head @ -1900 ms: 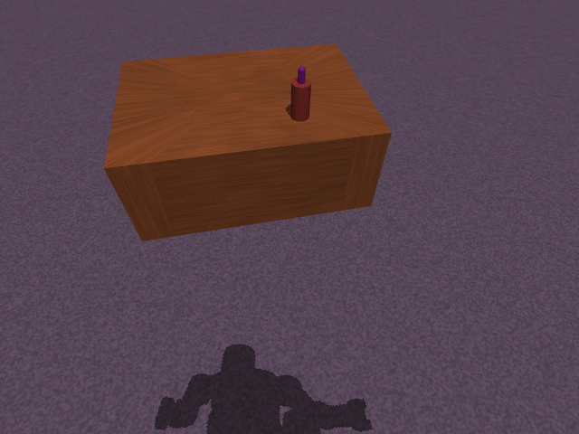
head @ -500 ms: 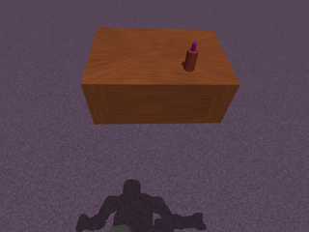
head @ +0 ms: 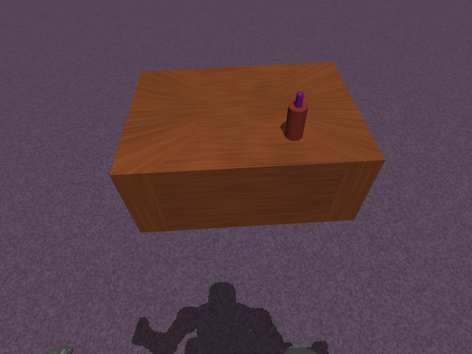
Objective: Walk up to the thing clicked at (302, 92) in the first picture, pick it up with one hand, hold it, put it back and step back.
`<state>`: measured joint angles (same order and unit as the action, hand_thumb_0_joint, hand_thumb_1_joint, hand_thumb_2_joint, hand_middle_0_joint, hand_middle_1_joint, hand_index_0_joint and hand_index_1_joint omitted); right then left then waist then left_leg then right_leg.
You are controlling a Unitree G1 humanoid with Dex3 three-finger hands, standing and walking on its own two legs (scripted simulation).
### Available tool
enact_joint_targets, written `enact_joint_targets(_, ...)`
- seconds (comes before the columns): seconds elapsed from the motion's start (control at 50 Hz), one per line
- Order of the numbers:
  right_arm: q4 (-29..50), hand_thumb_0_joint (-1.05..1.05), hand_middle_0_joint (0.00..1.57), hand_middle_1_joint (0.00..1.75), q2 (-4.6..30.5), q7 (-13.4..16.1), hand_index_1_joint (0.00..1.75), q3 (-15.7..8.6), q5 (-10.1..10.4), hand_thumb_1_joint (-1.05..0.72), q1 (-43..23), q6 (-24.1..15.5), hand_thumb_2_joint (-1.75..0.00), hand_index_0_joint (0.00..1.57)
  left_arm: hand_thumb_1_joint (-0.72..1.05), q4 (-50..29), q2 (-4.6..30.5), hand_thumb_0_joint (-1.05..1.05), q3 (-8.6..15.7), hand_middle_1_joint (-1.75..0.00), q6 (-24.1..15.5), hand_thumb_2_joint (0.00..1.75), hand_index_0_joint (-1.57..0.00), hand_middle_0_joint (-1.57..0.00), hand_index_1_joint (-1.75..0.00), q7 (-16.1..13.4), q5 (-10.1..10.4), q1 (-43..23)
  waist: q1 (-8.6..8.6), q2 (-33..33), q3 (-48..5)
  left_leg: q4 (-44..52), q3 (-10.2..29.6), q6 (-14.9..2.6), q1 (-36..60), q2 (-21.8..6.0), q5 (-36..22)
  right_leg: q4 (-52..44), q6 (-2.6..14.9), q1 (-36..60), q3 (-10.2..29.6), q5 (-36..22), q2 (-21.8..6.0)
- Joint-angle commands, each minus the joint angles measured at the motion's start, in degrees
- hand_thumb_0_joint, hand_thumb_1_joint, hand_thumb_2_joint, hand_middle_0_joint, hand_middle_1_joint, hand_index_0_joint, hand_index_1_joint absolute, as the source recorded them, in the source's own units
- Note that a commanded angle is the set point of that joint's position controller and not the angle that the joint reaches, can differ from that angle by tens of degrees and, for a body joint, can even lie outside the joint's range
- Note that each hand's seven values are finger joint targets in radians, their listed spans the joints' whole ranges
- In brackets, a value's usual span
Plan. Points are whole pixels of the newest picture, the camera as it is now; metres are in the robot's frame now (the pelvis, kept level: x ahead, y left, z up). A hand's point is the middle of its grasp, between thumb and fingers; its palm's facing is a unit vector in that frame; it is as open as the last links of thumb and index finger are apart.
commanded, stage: walk up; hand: right
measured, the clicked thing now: (296, 115) +0.97 -0.23 -0.23
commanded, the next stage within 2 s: none
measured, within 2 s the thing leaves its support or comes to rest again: neither
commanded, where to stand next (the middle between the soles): +0.49 -0.08 m, yaw +3 degrees
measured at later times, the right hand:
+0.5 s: hand (376, 255) +0.32 -0.28 -0.10, palm faces -0.07 +0.90 -0.44, open 7.4 cm
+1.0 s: hand (397, 220) +0.43 -0.38 -0.14, palm faces -0.09 +0.94 -0.32, open 7.4 cm
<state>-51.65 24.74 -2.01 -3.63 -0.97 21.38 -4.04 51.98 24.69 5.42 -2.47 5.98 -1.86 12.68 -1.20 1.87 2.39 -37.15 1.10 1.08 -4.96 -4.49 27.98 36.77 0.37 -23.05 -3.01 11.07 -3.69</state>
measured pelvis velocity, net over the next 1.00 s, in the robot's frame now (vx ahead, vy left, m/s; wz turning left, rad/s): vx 0.36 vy -0.11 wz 0.04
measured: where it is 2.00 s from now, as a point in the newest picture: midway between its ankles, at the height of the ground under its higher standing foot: (267, 300)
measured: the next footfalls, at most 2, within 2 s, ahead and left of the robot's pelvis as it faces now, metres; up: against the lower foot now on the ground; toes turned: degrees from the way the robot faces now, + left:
left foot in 0.38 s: +0.31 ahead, +0.09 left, +0.00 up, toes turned +7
right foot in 0.82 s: +0.46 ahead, -0.23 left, +0.00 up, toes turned +3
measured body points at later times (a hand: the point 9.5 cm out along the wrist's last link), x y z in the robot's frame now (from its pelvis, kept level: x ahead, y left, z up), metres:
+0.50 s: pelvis +0.20 -0.02 +0.00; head +0.22 +0.02 +0.45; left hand +0.21 +0.29 -0.13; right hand +0.33 -0.33 -0.07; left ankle +0.27 +0.09 -0.72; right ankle +0.14 -0.14 -0.65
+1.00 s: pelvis +0.36 -0.11 +0.02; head +0.38 -0.15 +0.46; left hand +0.41 +0.21 -0.06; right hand +0.44 -0.43 -0.12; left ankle +0.36 +0.04 -0.64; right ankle +0.41 -0.21 -0.72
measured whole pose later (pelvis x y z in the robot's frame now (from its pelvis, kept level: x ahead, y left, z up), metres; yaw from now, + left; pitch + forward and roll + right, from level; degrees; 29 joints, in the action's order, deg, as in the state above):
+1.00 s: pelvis +0.36 -0.11 +0.02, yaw +2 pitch -3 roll +1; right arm -49.5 25.7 -2.0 -2.6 0.0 18.5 -2.2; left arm 47.9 22.3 3.0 -4.7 3.3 -0.3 18.3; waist 1.3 4.0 4.1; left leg -62.5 0.7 -1.3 -25.7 -2.2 20.7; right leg 32.2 1.6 -15.6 -4.2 13.5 -2.5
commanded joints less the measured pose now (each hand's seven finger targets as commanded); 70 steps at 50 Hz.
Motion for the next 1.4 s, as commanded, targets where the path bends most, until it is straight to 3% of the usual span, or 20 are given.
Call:
enact_joint_targets(0.0,7.34,0.00,0.20,0.30,10.67,1.94,0.30,-2.13,0.91,-0.90,-1.11,-1.72,-0.90,0.20,0.90,-2.65,18.93,0.00,5.18,-0.30,-2.46,0.90,-0.20,-0.20,-0.30,-2.92,0.58,13.51,8.23,-18.25,-4.83,-34.92,0.38,-3.56,-36.82,7.31,2.46,-22.69,12.96,31.63,38.23,14.60,-20.38)
enact_joint_targets(0.12,3.95,0.00,0.20,0.30,9.36,0.64,0.30,-2.27,1.25,-0.90,0.04,-0.85,-0.90,0.20,0.90,-5.98,12.19,0.00,2.43,-0.30,-3.07,0.90,-0.20,-0.20,-0.30,-3.77,1.68,4.82,2.24,-10.94,2.41,-25.50,2.79,-3.12,-24.79,1.17,-8.81,-19.44,11.59,11.85,10.55,-10.01,-10.44)
enact_joint_targets(0.28,8.27,0.00,0.20,0.30,7.57,-0.76,0.30,-2.67,0.44,-0.90,-9.13,-1.26,-0.90,0.20,0.90,-9.48,13.17,0.00,2.00,-0.30,-2.52,0.90,-0.20,-0.20,-0.30,-3.40,0.85,7.26,4.52,-9.12,-0.44,0.38,-5.19,-1.68,-17.22,1.94,-15.82,-14.54,11.93,13.53,4.38,-15.00,-10.86)
enact_joint_targets(0.34,5.02,0.00,0.20,0.30,10.08,0.32,0.30,-4.25,-0.10,-0.90,1.21,-1.98,-0.90,0.20,0.90,-10.77,11.29,0.00,0.86,-0.30,-1.60,0.90,-0.20,-0.20,-0.30,-3.27,1.14,6.22,-1.75,0.15,-6.63,6.85,-6.78,-3.58,3.49,4.82,-20.28,1.88,8.36,5.59,0.34,-11.92,-6.84)
enact_joint_targets(0.36,4.25,0.00,0.20,0.30,13.60,0.99,0.30,-5.56,-1.08,-0.90,6.62,-2.26,-0.90,0.20,0.90,-11.09,7.75,0.00,-0.38,-0.30,-1.40,0.90,-0.20,-0.20,-0.30,-3.48,1.66,8.96,-4.15,10.32,-10.51,11.63,3.76,-6.82,11.82,-1.69,-12.57,16.69,5.75,-1.35,-2.20,-4.86,-2.56)
enact_joint_targets(0.38,5.78,0.00,0.20,0.30,18.34,1.71,0.30,-6.43,-1.65,-0.90,7.53,-2.42,-0.90,0.20,0.90,-11.10,4.51,0.00,-0.84,-0.30,-1.08,0.90,-0.20,-0.20,-0.30,-3.49,1.77,12.78,-2.66,17.30,-12.41,14.38,30.18,-11.67,19.59,-16.49,-6.24,27.18,2.95,-15.42,-0.09,21.00,5.10)
enact_joint_targets(0.42,7.63,0.00,0.20,0.30,19.33,1.99,0.30,-6.73,1.39,-0.90,3.21,-2.13,-0.90,0.20,0.90,-9.82,14.13,0.00,1.03,-0.30,0.10,0.90,-0.20,-0.20,-0.30,-4.48,1.11,10.48,-3.02,5.84,-7.69,20.86,38.29,-17.78,10.47,-22.31,1.16,33.56,3.40,-16.45,8.11,19.65,0.97)
enact_joint_targets(0.48,8.34,0.00,0.20,0.30,13.21,2.25,0.30,-4.07,1.44,-0.90,-0.96,-2.66,-0.90,0.20,0.90,-7.54,11.53,0.00,1.13,-0.30,-0.09,0.90,-0.20,-0.20,-0.30,-4.16,1.47,9.75,0.03,2.97,0.66,19.33,16.22,-12.08,-1.61,-13.71,-23.44,29.66,2.55,-11.57,10.59,11.21,-1.12)
enact_joint_targets(0.54,8.97,0.00,0.20,0.30,13.04,1.75,0.30,-3.63,1.11,-0.90,-2.87,-3.20,-0.90,0.20,0.90,-6.50,10.11,0.00,1.23,-0.30,0.40,0.90,-0.20,-0.20,-0.30,-3.14,1.56,12.20,2.14,6.56,2.07,19.51,6.36,-12.28,-9.20,-10.42,-26.06,24.47,0.93,-5.80,6.82,7.73,-1.60)
enact_joint_targets(0.68,9.75,0.00,0.20,0.30,16.18,1.01,0.30,-4.68,0.50,-0.90,-3.37,-3.05,-0.90,0.20,0.90,-8.68,9.23,0.00,1.66,-0.30,0.01,0.90,-0.20,-0.20,-0.30,-0.77,0.97,3.07,0.14,9.17,2.83,21.85,3.66,-12.74,-11.57,-9.62,-5.24,3.86,0.38,-1.67,2.59,0.72,-3.10)
enact_joint_targets(0.78,10.42,0.00,0.20,0.30,13.12,0.81,0.30,-3.55,0.08,-0.90,-5.08,-1.41,-0.90,0.20,0.90,-4.23,11.33,0.00,3.26,-0.30,-1.55,0.90,-0.20,-0.20,-0.30,-1.73,0.60,11.96,5.71,-0.13,-2.30,4.79,1.02,-9.84,-18.33,-7.24,-5.68,-4.74,1.36,18.11,-0.22,3.42,0.80)
enact_joint_targets(0.8,10.15,0.00,0.20,0.30,9.36,0.75,0.30,-2.12,0.12,-0.90,-1.97,-1.24,-0.90,0.20,0.90,-3.06,13.72,0.00,4.22,-0.30,-2.36,0.90,-0.20,-0.20,-0.30,-2.46,0.31,16.22,7.75,-11.33,-5.08,-10.37,-3.94,-8.02,-22.00,-2.54,-7.81,-9.89,1.92,25.15,2.65,8.88,0.05)
enact_joint_targets(0.82,11.18,0.00,0.20,0.30,4.49,0.63,0.30,-0.32,0.40,-0.90,-0.20,-1.29,-0.90,0.20,0.90,-3.72,18.34,0.00,5.38,-0.30,-2.99,0.90,-0.20,-0.20,-0.30,-3.36,-0.15,18.36,7.89,-24.44,-4.00,-26.17,-6.40,-4.35,-33.22,4.49,0.84,-18.38,5.41,28.24,24.62,17.42,-12.57)
enact_joint_targets(0.86,9.68,0.00,0.20,0.30,12.23,1.73,0.30,-2.34,0.30,-0.90,-1.58,-0.49,-0.90,0.20,0.90,-6.30,20.29,0.00,4.81,-0.30,-2.63,0.90,-0.20,-0.20,-0.30,-3.47,1.22,11.87,5.99,-16.14,1.36,-31.39,1.47,-2.92,-35.52,1.74,1.72,-24.64,14.25,17.83,39.56,23.04,-21.72)
enact_joint_targets(0.94,5.07,0.00,0.20,0.30,10.89,0.52,0.30,-2.32,1.47,-0.90,1.66,0.43,-0.90,0.20,0.90,-7.00,14.21,0.00,2.51,-0.30,-3.25,0.90,-0.20,-0.20,-0.30,-4.53,2.14,7.05,1.88,-10.85,2.64,-25.32,2.94,-2.84,-28.52,0.01,-9.97,-21.76,8.31,12.17,16.70,5.30,-11.21)
enact_joint_targets(1.14,5.75,0.00,0.20,0.30,5.60,0.44,0.30,-1.17,0.43,-0.90,-5.66,2.57,-0.90,0.20,0.90,-7.71,11.64,0.00,0.80,-0.30,-3.32,0.90,-0.20,-0.20,-0.30,-6.94,1.13,6.66,2.97,-9.93,-0.91,-5.22,-0.82,-1.52,-19.16,2.57,-17.11,-11.98,8.33,13.78,2.20,-35.58,-10.26)
enact_joint_targets(1.26,4.27,0.00,0.20,0.30,9.32,1.54,0.30,-2.43,-0.53,-0.90,-5.46,2.26,-0.90,0.20,0.90,-7.54,10.83,0.00,-0.60,-0.30,-1.63,0.90,-0.20,-0.20,-0.30,-7.57,2.51,5.48,1.29,-1.76,-5.56,8.16,1.62,-6.27,-3.95,0.96,-33.35,3.00,4.88,7.88,1.75,-21.12,-7.80)
enact_joint_targets(1.3,6.05,0.00,0.20,0.30,13.69,1.93,0.30,-3.00,-0.50,-0.90,-7.91,2.02,-0.90,0.20,0.90,-7.20,6.90,0.00,-1.60,-0.30,-0.78,0.90,-0.20,-0.20,-0.30,-7.67,3.58,9.07,2.71,10.53,-10.09,10.65,21.41,-15.76,2.16,-13.83,-45.93,15.76,0.85,-0.61,-0.18,17.53,2.82)
enact_joint_targets(1.32,5.15,0.00,0.20,0.30,12.96,2.01,0.30,-2.87,0.60,-0.90,-8.20,2.18,-0.90,0.20,0.90,-5.41,8.14,0.00,-1.45,-0.30,0.10,0.90,-0.20,-0.20,-0.30,-8.22,3.25,7.83,1.48,10.29,-10.88,11.75,22.31,-19.27,-0.77,-15.58,-38.76,17.20,1.22,2.83,2.28,26.63,1.12)
enact_joint_targets(1.38,5.68,0.00,0.20,0.30,10.23,2.07,0.30,-1.63,-0.22,-0.90,-13.22,3.41,-0.90,0.20,0.90,-3.19,9.59,0.00,-1.23,-0.30,0.52,0.90,-0.20,-0.20,-0.30,-7.88,2.59,5.74,1.83,9.15,-6.23,13.96,13.70,-14.04,-10.11,-8.73,-23.87,13.06,1.22,4.28,3.58,23.08,0.46)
